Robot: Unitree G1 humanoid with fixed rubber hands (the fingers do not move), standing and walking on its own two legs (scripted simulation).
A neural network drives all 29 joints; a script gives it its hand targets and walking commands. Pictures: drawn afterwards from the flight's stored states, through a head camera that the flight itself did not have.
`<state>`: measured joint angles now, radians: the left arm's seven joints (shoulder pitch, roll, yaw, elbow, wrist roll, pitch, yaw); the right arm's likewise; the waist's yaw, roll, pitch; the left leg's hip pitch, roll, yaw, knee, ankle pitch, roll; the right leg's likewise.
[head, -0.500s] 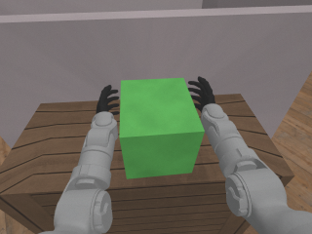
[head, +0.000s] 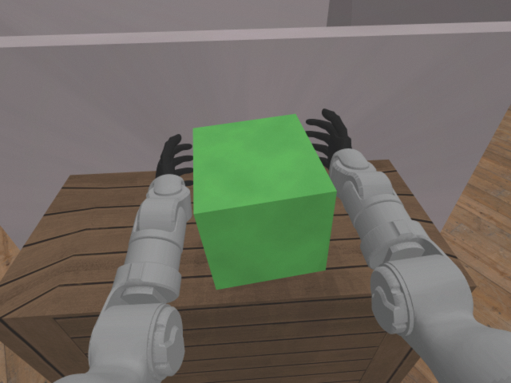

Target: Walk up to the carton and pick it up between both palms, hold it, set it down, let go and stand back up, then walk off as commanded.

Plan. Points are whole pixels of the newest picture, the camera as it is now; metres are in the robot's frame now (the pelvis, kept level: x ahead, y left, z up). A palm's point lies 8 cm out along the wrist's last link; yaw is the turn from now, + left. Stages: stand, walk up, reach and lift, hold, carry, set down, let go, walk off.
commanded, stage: reach and lift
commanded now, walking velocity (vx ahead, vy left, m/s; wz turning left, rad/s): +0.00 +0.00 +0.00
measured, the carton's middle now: (257, 197) +0.38 +0.02 +0.13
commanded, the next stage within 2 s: hold in 0.94 s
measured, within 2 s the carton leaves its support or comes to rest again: neither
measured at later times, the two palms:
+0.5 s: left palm (169, 173) +0.38 +0.16 +0.19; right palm (341, 145) +0.41 -0.11 +0.22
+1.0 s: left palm (170, 166) +0.37 +0.16 +0.20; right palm (346, 138) +0.40 -0.11 +0.23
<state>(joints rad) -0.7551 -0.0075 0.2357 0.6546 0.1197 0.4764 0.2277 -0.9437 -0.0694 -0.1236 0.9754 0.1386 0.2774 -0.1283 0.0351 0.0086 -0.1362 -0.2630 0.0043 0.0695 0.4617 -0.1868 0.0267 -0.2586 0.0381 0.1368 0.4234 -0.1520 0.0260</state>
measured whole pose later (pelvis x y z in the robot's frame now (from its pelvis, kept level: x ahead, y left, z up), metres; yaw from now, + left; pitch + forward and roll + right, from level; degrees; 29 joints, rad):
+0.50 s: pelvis +0.00 +0.00 +0.00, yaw +0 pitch -1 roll -1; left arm -0.79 0.00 0.24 0.63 0.12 0.54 0.23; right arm -0.98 -0.09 -0.12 0.95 0.19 0.34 -0.15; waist 0.03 0.01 -0.14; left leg -0.26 0.00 0.07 0.46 -0.19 0.03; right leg -0.26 0.04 0.14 0.42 -0.15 0.03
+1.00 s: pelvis +0.00 +0.00 +0.00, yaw +0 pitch -1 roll -1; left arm -0.80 0.00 0.24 0.59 0.12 0.60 0.22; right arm -0.99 -0.10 -0.12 0.91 0.22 0.40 -0.17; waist 0.02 0.01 -0.16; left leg -0.26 0.00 0.07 0.46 -0.19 0.03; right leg -0.26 0.04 0.14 0.42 -0.15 0.03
